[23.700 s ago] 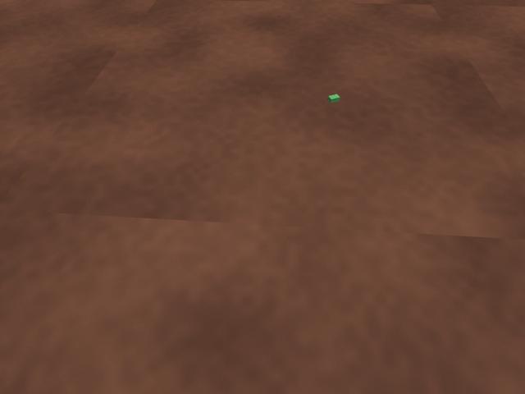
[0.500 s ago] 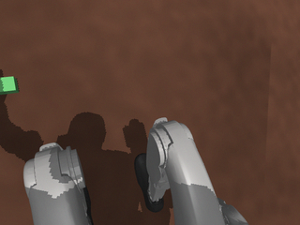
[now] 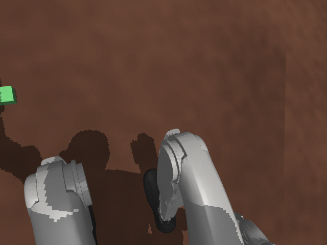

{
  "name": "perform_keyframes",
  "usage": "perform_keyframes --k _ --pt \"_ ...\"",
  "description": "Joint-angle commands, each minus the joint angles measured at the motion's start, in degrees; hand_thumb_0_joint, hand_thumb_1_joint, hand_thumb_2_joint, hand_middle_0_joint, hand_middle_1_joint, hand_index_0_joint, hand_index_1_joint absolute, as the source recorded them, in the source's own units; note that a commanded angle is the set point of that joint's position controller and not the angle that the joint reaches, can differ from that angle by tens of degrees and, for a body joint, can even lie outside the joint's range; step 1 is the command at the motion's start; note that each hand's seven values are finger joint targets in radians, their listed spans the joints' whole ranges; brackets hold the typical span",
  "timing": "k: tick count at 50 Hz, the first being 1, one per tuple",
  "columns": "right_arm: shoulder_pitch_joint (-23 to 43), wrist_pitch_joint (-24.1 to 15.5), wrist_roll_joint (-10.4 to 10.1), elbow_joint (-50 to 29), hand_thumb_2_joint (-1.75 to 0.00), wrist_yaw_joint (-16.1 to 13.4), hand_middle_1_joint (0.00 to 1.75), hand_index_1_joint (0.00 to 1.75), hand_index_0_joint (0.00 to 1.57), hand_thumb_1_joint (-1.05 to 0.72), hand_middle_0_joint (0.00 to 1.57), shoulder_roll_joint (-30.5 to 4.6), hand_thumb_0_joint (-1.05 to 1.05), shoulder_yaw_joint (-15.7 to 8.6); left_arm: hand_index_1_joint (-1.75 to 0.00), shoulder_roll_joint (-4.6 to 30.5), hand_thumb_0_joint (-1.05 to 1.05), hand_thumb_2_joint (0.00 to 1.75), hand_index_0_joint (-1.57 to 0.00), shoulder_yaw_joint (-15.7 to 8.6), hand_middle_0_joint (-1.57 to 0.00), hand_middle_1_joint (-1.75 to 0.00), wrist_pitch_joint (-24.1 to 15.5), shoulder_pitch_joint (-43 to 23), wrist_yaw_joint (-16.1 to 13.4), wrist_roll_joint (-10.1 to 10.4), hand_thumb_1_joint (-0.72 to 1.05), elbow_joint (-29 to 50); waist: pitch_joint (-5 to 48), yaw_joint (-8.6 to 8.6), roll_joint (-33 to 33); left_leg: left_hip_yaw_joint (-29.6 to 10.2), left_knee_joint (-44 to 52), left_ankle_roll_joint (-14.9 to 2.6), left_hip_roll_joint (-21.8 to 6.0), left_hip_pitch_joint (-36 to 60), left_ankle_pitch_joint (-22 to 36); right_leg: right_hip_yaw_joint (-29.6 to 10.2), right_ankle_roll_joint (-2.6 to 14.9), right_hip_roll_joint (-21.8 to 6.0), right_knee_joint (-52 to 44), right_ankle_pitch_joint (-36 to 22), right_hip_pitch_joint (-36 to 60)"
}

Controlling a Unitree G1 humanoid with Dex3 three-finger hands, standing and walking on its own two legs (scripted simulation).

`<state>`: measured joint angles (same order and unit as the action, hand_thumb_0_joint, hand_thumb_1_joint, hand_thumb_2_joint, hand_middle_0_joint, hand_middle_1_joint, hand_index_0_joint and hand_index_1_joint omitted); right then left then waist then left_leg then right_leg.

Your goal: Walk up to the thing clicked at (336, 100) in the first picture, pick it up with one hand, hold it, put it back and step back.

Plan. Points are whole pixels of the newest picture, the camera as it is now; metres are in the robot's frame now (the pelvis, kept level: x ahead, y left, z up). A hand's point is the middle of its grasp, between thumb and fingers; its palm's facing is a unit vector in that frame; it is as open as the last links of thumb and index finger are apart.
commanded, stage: rise first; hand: left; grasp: from above
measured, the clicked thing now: out of the picture +0.50 +0.31 -0.30
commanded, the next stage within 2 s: approach in 0.32 s
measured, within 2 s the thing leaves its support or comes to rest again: neither
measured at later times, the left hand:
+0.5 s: hand out of the picture +0.45 +0.35 -0.18, palm faces -0.48 -0.07 -0.87, open 12.2 cm
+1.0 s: hand out of the picture +0.50 +0.29 -0.17, palm faces -0.43 -0.03 -0.90, open 12.0 cm
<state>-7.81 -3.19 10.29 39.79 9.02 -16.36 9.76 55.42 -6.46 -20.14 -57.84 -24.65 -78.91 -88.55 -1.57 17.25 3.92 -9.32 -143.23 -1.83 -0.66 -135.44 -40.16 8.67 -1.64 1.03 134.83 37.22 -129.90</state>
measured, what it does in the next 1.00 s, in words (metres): stands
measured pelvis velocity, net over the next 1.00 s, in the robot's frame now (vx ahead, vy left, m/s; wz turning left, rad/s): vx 0.00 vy -0.01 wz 0.01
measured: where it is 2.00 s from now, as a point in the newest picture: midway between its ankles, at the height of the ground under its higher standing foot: (126, 226)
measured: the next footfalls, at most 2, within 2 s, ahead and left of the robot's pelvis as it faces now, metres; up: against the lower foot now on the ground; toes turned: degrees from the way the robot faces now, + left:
none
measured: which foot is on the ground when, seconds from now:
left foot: down 0.00-1.00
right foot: down 0.00-1.00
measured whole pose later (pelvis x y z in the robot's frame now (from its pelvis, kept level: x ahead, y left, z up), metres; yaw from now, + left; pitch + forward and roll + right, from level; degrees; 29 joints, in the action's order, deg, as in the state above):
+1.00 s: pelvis +0.00 -0.01 +0.01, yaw +1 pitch +33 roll -10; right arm -11.2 -3.3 8.0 38.1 8.0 -17.2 11.6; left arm 50.3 -4.8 -8.6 -64.0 -24.1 -74.5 -90.4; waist -2.5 21.6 0.7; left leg -8.2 -140.6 -1.3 -1.5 -135.2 -39.7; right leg 7.6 -1.0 1.7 133.3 36.1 -131.5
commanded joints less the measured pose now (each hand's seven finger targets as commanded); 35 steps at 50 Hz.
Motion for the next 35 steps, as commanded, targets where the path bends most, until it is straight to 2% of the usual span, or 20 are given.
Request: perform_keyframes --k 1,7,8,9,11,12,13,14,15,16,17,20,21,22,23,28,29,32,33,35 --pt "-11.3 -0.2 -0.1 -0.1 -0.9 -1.1 0.3 0.3 0.2 -0.9 0.2 -16.8 0.0 -5.2 -0.74 15.2 0.0 0.78 -0.31 -1.9 -0.32 -0.74 1.5 -15.1 -1.8 2.1 -0.25 7.7 35.3 -0.19 -24.8 3.5 16.5 0.45 0.3 30.5 9.4 2.9 3.5 2.4 -11.9 -9.8 15.6" --pt "-12.1 -0.4 -0.5 -0.6 -0.9 -1.0 0.3 0.3 0.2 -0.9 0.2 -17.2 0.0 -5.5 -0.74 15.2 0.0 0.78 -0.32 -2.0 -0.32 -0.73 2.1 -14.2 0.7 3.8 -0.26 9.9 36.7 -0.38 -25.7 3.1 16.4 0.82 0.3 31.1 11.9 2.9 3.74 2.0 -11.5 -11.4 16.6" --pt "-11.9 -0.1 -0.5 -1.6 -0.9 -1.1 0.3 0.3 0.2 -0.9 0.2 -17.1 0.0 -5.6 -0.73 17.3 0.0 0.78 -0.32 -3.5 -0.33 -0.72 1.6 -14.9 1.0 4.0 -0.25 13.2 40.2 -1.2 -26.3 3.4 16.4 0.7 0.2 32.3 13.1 2.6 3.5 2.2 -11.8 -12.8 19.0" --pt "-11.9 0.0 -0.8 -1.4 -0.9 -1.1 0.3 0.3 0.2 -0.9 0.2 -17.2 0.0 -5.9 -0.72 16.0 0.0 0.76 -0.34 -2.8 -0.35 -0.71 1.7 -13.8 1.5 4.1 -0.23 11.4 38.7 -0.92 -25.4 3.3 16.0 0.75 0.4 31.5 12.9 2.6 3.72 2.0 -11.7 -12.3 18.0" --pt "-12.4 0.4 -0.7 -1.5 -0.9 -1.0 0.3 0.3 0.2 -0.9 0.2 -16.8 0.0 -5.8 -0.71 16.3 0.0 0.76 -0.34 -3.3 -0.35 -0.71 1.1 -14.2 2.1 4.6 -0.23 13.9 39.8 -0.9 -25.5 3.7 15.6 0.68 0.3 31.3 13.7 2.4 3.56 2.1 -12.1 -13.1 19.7" --pt "-12.4 0.5 -0.6 -1.5 -0.9 -1.0 0.3 0.3 0.2 -0.9 0.2 -16.9 0.0 -5.9 -0.72 14.9 0.0 0.76 -0.33 -2.8 -0.34 -0.71 1.0 -13.2 2.4 4.9 -0.24 12.8 38.8 -0.81 -24.6 3.9 15.4 0.59 0.4 30.2 13.4 2.5 3.65 2.2 -12.5 -12.6 19.6" --pt "-12.9 0.5 -0.6 -1.6 -0.9 -1.0 0.3 0.3 0.2 -0.9 0.2 -17.1 0.0 -5.9 -0.71 15.0 0.0 0.74 -0.35 -3.1 -0.35 -0.71 0.9 -12.9 2.6 4.9 -0.21 13.0 38.1 -0.36 -24.1 3.7 15.4 0.65 0.4 31.0 14.9 2.6 3.62 2.1 -12.4 -13.8 19.7" --pt "-13.4 0.8 -0.6 -1.0 -0.9 -1.0 0.3 0.3 0.2 -0.9 0.2 -16.8 0.0 -6.1 -0.71 16.2 0.0 0.75 -0.35 -4.2 -0.35 -0.7 0.6 -12.4 2.6 4.8 -0.22 13.8 40.1 -1.11 -24.8 4.0 15.6 0.61 0.3 31.4 15.0 2.4 3.47 2.2 -12.5 -14.0 21.1" --pt "-13.5 0.9 -0.6 -1.4 -0.9 -0.9 0.3 0.3 0.2 -0.9 0.2 -17.1 0.0 -6.2 -0.69 14.4 0.0 0.75 -0.36 -3.2 -0.37 -0.68 0.5 -12.2 2.9 4.9 -0.21 13.1 38.8 -0.38 -24.3 3.6 15.4 0.72 0.4 31.8 15.7 2.7 3.66 2.1 -12.4 -14.1 19.8" --pt "-13.6 1.1 -0.7 -0.9 -0.9 -0.9 0.3 0.3 0.2 -0.9 0.2 -16.7 0.0 -6.1 -0.68 15.5 0.0 0.73 -0.37 -3.7 -0.38 -0.68 0.2 -12.8 2.9 4.9 -0.19 14.1 40.2 -0.85 -24.7 3.8 15.6 0.5 0.2 31.8 15.2 2.5 3.42 2.3 -12.6 -14.0 20.9" --pt "-13.3 1.3 -0.7 -0.8 -0.9 -0.6 0.3 0.3 0.2 -0.9 0.2 -15.9 0.0 -5.7 -0.68 13.5 0.0 0.74 -0.37 -1.9 -0.38 -0.67 -0.1 -13.2 3.2 5.0 -0.2 15.2 40.3 -1.34 -25.4 4.0 15.9 0.56 0.4 31.6 15.1 2.3 3.38 2.3 -12.6 -14.0 21.2" --pt "-12.9 1.5 -0.8 -0.6 -0.9 -0.6 0.3 0.3 0.2 -0.9 0.2 -16.4 0.0 -5.7 -0.67 13.4 0.0 0.75 -0.37 -1.7 -0.38 -0.66 -0.3 -13.7 3.1 5.2 -0.21 13.8 37.5 -0.78 -24.6 3.8 15.9 0.53 0.4 31.1 13.7 2.6 3.53 2.4 -13.0 -12.5 19.0" --pt "-13.3 1.5 -0.7 -0.7 -0.9 -0.6 0.3 0.3 0.2 -0.9 0.2 -16.9 0.0 -5.9 -0.67 12.7 0.0 0.82 -0.34 -1.6 -0.38 -0.63 -0.4 -13.1 3.0 5.0 -0.28 12.4 36.6 0.02 -23.0 3.4 15.6 0.56 0.5 30.8 13.7 2.9 3.64 2.2 -12.9 -12.4 18.6" --pt "-12.9 1.6 -0.8 -0.9 -0.9 -0.6 0.3 0.3 0.2 -0.9 0.2 -16.6 0.0 -5.9 -0.75 13.1 0.0 0.74 -0.35 -1.5 -0.34 -0.71 -0.7 -14.0 2.8 4.7 -0.22 14.3 38.1 -0.78 -24.4 3.7 16.1 0.64 0.5 31.1 13.6 2.8 3.62 2.4 -12.9 -12.6 19.6" --pt "-12.7 1.6 -0.8 -1.1 -0.9 -0.6 0.3 0.3 0.2 -0.91 0.2 -16.4 0.0 -6.0 -0.76 12.6 0.0 0.74 -0.35 -1.4 -0.34 -0.77 -0.7 -13.5 2.7 4.3 -0.22 13.8 38.9 -0.74 -24.1 3.8 16.0 0.47 0.4 31.8 14.0 2.7 3.49 2.4 -12.9 -13.2 19.6" --pt "-13.2 1.3 -1.0 -0.1 -0.9 -0.8 0.3 0.3 0.2 -0.9 0.2 -16.4 0.0 -6.6 -0.78 6.8 0.0 0.74 -0.35 2.3 -0.33 -0.79 -1.2 -21.1 1.0 4.2 -0.22 17.2 38.7 1.57 -27.2 2.1 18.3 1.25 0.2 34.5 10.2 3.7 3.85 2.2 -12.2 -10.4 14.4" --pt "-13.5 1.2 -1.0 0.1 -0.9 -0.9 0.3 0.3 0.2 -0.9 0.2 -16.1 0.0 -6.6 -0.78 5.4 0.0 0.74 -0.34 3.7 -0.33 -0.8 -0.8 -22.3 0.5 3.5 -0.22 17.1 39.1 2.14 -27.6 2.4 18.0 1.27 0.1 35.4 10.7 3.5 3.82 2.3 -12.5 -11.0 14.6" --pt "-14.1 0.4 -0.6 1.0 -0.9 -1.3 0.3 0.3 0.2 -0.91 0.2 -16.1 0.0 -6.1 -0.78 2.2 0.0 0.73 -0.35 5.4 -0.33 -0.8 1.0 -24.1 -1.8 3.1 -0.22 11.6 36.4 4.34 -25.4 3.0 17.7 0.89 0.4 32.9 10.2 3.7 3.56 2.3 -13.1 -11.4 14.5" --pt "-14.0 0.3 -0.7 1.3 -0.9 -1.6 0.3 0.3 0.2 -0.9 0.2 -16.1 0.0 -6.0 -0.78 2.3 0.0 0.74 -0.34 5.7 -0.33 -0.79 1.7 -25.7 -2.4 3.1 -0.22 11.2 36.8 4.01 -25.5 3.1 17.9 0.88 0.4 32.9 10.3 3.5 3.65 2.4 -13.3 -11.6 13.9" --pt "-14.5 -0.1 -0.4 1.3 -0.9 -1.9 0.3 0.3 0.2 -0.91 0.2 -16.3 0.0 -5.4 -0.76 3.1 0.0 0.74 -0.36 5.6 -0.35 -0.77 3.6 -26.4 -3.5 2.1 -0.22 6.9 35.8 4.48 -25.0 3.5 17.6 0.67 0.5 31.8 10.8 3.3 3.62 2.4 -13.4 -12.2 14.1"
